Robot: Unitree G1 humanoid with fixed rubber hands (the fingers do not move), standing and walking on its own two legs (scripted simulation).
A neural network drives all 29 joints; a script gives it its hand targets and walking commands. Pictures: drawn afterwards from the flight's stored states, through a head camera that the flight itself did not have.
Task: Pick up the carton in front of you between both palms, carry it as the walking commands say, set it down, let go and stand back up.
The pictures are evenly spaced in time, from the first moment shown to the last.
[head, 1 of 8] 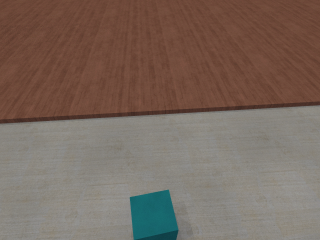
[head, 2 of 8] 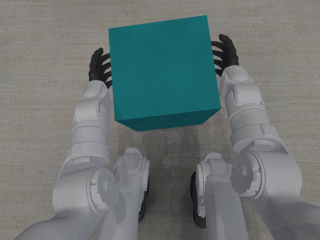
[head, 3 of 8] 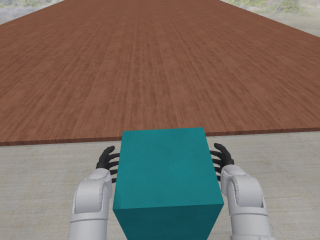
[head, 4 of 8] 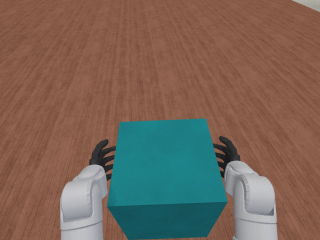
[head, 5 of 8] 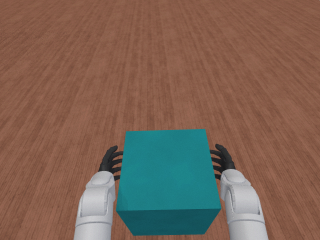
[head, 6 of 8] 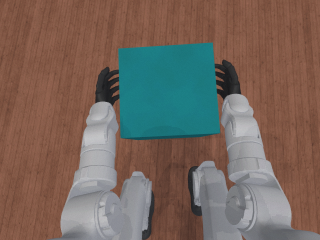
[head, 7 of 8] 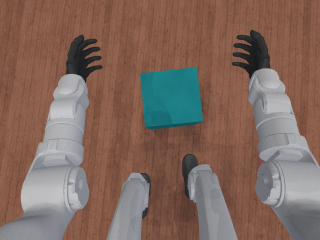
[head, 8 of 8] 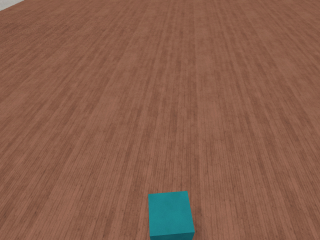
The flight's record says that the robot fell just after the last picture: no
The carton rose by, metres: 0.79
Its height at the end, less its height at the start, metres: +0.05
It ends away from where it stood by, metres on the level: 2.72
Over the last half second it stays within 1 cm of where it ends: yes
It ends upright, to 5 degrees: yes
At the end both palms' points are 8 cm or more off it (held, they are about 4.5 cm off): yes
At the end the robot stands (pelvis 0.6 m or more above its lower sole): yes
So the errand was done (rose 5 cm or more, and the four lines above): yes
